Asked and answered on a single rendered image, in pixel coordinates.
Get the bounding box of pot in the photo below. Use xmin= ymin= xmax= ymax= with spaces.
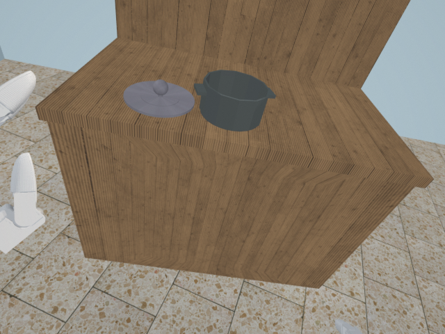
xmin=194 ymin=70 xmax=276 ymax=132

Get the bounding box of robot right hand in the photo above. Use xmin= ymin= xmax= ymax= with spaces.
xmin=335 ymin=319 xmax=362 ymax=334

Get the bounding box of knob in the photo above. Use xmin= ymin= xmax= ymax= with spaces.
xmin=153 ymin=79 xmax=168 ymax=95

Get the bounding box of table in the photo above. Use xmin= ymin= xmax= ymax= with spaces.
xmin=35 ymin=0 xmax=434 ymax=289

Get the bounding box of robot left hand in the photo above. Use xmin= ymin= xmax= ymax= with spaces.
xmin=0 ymin=71 xmax=45 ymax=254

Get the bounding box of lid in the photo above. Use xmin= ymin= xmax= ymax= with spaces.
xmin=123 ymin=81 xmax=195 ymax=118

